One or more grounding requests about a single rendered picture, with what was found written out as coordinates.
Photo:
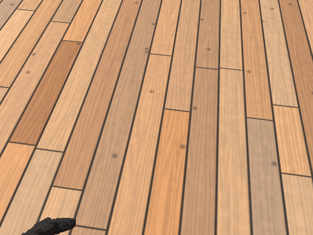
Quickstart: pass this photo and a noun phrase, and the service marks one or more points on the left robot hand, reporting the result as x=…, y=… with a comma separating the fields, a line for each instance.
x=49, y=226

